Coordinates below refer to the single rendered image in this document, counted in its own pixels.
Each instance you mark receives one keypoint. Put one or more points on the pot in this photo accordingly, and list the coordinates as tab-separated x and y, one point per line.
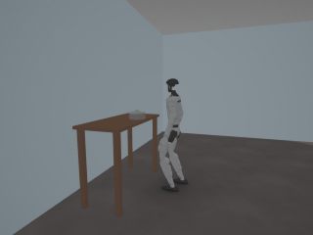
137	116

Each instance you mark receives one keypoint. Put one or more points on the lid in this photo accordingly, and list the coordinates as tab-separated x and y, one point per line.
136	113

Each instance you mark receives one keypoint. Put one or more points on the robot left forearm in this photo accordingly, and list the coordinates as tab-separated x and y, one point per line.
168	129

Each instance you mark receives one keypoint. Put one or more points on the right robot thigh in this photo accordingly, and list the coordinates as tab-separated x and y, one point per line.
173	156

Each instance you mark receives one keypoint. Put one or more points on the left robot shin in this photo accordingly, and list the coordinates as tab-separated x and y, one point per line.
167	171

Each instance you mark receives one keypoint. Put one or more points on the robot left hand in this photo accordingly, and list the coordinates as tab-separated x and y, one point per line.
164	142

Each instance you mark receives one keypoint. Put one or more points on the table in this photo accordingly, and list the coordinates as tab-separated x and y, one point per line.
114	125

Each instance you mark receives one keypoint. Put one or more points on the robot left upper arm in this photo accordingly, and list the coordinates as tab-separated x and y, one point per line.
170	103

